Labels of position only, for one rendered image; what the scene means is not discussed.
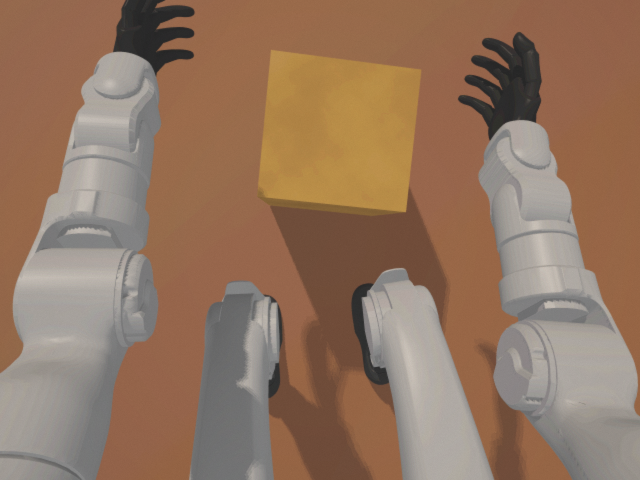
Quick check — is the left robot forearm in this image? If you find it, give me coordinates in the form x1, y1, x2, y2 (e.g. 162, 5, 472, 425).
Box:
13, 52, 161, 342

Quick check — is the right robot upper arm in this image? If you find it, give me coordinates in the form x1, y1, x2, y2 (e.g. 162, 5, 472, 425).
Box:
493, 319, 640, 480

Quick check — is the robot right hand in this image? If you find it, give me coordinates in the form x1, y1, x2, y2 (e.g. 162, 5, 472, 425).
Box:
458, 32, 542, 140

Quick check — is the carton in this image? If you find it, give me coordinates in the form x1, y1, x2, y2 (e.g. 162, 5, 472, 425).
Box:
257, 50, 421, 216

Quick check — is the left robot upper arm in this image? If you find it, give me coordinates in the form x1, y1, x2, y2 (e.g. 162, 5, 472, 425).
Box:
0, 248, 158, 480

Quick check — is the right robot shin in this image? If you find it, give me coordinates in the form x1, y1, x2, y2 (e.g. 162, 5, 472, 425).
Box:
369, 268, 440, 367

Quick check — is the left robot shin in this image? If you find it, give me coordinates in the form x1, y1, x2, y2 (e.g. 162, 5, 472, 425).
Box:
205, 280, 275, 380

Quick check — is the robot shin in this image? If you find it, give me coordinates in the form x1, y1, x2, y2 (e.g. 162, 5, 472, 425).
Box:
205, 280, 275, 380
369, 268, 440, 367

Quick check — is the robot left hand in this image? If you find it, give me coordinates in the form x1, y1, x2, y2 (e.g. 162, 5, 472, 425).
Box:
113, 0, 195, 75

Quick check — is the right robot forearm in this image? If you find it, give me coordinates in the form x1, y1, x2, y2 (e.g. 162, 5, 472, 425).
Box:
478, 120, 638, 400

